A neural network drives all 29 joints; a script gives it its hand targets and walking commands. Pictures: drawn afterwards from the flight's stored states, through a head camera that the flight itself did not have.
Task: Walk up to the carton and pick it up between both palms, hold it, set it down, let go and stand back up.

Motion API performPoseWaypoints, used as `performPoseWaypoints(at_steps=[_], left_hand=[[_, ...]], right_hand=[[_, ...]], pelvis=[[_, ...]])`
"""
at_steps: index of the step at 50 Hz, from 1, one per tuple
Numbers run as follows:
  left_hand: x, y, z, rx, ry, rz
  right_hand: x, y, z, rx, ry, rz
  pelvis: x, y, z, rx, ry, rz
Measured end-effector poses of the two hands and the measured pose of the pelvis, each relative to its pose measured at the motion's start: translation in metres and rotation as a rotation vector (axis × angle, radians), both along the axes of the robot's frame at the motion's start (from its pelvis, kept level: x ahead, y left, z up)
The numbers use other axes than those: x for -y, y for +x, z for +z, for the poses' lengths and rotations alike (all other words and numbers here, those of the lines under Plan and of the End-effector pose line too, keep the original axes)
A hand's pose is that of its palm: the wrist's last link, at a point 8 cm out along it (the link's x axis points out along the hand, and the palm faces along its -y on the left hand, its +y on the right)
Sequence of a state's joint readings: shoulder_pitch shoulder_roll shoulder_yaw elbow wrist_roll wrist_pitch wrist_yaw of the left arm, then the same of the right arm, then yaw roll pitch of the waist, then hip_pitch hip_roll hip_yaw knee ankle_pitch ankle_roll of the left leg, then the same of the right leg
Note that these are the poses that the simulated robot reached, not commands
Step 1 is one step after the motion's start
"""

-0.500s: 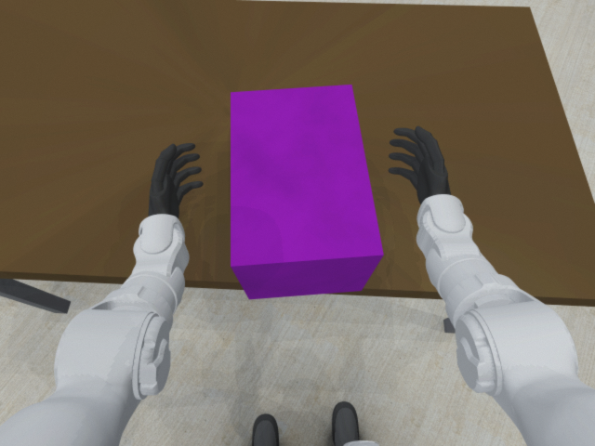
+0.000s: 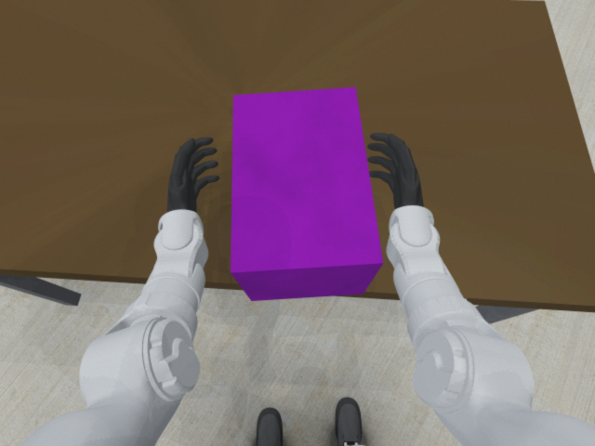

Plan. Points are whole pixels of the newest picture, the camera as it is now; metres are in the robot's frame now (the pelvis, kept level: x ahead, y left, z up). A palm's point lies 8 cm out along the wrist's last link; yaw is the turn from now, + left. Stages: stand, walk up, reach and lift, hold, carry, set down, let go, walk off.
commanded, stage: reach and lift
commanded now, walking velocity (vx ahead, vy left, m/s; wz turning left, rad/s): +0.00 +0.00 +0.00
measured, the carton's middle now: (301, 199) +0.47 +0.01 -0.08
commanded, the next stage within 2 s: none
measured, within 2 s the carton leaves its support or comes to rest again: neither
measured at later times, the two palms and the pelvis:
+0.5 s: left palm (197, 206) +0.43 +0.15 -0.01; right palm (401, 200) +0.43 -0.12 -0.01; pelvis +0.01 +0.00 +0.01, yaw +2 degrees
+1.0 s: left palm (195, 208) +0.42 +0.15 -0.01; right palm (400, 201) +0.43 -0.12 +0.00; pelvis +0.02 +0.00 +0.01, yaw +3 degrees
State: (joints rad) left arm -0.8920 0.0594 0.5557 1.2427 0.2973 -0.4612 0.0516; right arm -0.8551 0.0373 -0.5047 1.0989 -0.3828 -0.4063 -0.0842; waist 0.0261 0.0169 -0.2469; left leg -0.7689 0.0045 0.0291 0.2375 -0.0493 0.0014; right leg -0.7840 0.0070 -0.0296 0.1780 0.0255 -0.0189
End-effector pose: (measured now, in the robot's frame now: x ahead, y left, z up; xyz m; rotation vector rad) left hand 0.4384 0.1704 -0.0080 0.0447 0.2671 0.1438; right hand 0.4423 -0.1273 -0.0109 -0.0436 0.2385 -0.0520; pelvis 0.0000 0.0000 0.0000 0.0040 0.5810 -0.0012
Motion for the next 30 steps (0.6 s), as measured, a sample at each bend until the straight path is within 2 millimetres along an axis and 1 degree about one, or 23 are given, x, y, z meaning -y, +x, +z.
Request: performPoseWaypoints(at_steps=[5, 8, 11, 17, 21, 30], left_hand=[[0.013, -0.005, 0.001, -0.006, 0.002, -0.017], [0.014, -0.008, 0.002, -0.006, 0.015, 0.017], [0.015, -0.010, 0.003, -0.010, 0.037, 0.013], [0.018, -0.011, 0.002, -0.013, 0.026, 0.013], [0.019, -0.011, 0.001, -0.008, 0.021, 0.016], [0.018, -0.012, 0.003, -0.008, 0.045, 0.011]], right_hand=[[-0.008, -0.002, 0.009, 0.009, -0.026, -0.003], [-0.009, -0.005, 0.009, 0.005, -0.057, -0.022], [-0.009, -0.009, 0.008, 0.001, -0.088, -0.017], [-0.006, -0.010, 0.004, -0.013, -0.077, -0.015], [-0.006, -0.010, 0.003, -0.014, -0.069, -0.022], [-0.007, -0.012, 0.005, -0.010, -0.112, -0.016]], pelvis=[[0.000, 0.002, 0.004, 0.046, -0.002, 0.018], [0.001, 0.004, 0.006, 0.067, -0.002, 0.029], [0.002, 0.007, 0.008, 0.080, -0.002, 0.037], [0.003, 0.013, 0.008, 0.084, -0.002, 0.031], [0.003, 0.013, 0.008, 0.085, -0.003, 0.028], [0.001, 0.013, 0.009, 0.096, -0.002, 0.043]])
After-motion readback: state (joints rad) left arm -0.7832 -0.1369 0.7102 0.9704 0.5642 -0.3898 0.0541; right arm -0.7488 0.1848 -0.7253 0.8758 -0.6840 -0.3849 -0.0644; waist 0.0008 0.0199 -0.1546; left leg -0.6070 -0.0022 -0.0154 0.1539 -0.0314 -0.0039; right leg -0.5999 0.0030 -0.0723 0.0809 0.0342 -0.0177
